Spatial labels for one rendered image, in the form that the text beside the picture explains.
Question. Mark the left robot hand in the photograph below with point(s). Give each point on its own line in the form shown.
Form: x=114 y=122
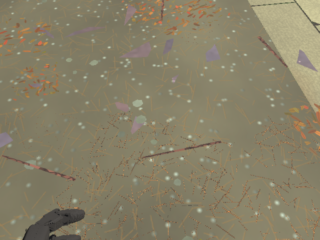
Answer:
x=52 y=221

